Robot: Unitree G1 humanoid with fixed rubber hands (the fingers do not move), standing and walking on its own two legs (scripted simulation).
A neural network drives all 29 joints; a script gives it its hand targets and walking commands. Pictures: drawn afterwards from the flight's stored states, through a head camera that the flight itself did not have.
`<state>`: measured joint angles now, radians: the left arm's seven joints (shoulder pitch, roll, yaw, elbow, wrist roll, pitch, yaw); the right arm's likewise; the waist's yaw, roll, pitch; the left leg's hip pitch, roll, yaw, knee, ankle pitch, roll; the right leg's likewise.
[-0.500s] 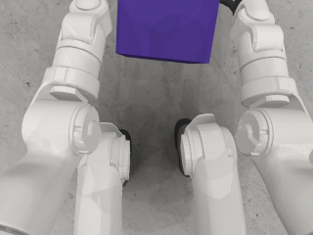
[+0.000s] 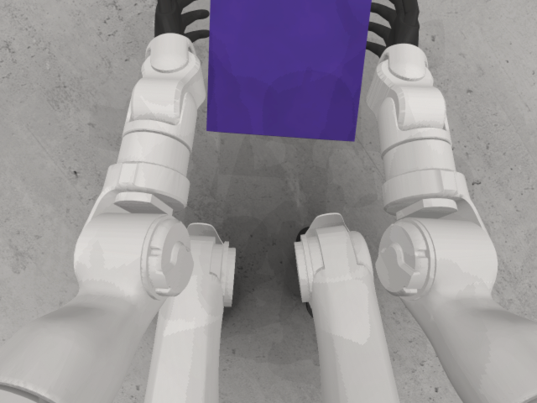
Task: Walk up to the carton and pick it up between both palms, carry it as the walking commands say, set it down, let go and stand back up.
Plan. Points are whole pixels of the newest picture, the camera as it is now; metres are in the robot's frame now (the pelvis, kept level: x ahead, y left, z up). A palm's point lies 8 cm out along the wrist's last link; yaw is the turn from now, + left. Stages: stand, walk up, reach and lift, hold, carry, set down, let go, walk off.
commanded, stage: reach and lift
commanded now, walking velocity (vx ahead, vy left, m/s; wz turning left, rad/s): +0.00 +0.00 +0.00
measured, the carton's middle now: (282, 56) +0.55 -0.06 -0.20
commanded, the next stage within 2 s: none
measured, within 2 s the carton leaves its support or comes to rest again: neither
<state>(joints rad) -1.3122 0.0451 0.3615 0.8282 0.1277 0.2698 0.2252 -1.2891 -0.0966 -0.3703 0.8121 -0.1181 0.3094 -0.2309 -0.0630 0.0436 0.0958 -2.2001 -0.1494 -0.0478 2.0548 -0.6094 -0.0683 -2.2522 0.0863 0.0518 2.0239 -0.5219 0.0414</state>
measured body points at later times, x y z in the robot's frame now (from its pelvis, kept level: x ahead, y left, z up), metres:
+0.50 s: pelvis +0.00 +0.00 +0.05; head +0.30 -0.02 +0.38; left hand +0.54 +0.08 -0.05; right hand +0.51 -0.19 -0.05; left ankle +0.10 +0.12 -0.38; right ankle +0.11 -0.12 -0.38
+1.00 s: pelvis +0.00 +0.00 +0.10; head +0.26 -0.02 +0.46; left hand +0.52 +0.08 +0.03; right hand +0.48 -0.18 +0.02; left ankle +0.10 +0.12 -0.38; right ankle +0.11 -0.12 -0.38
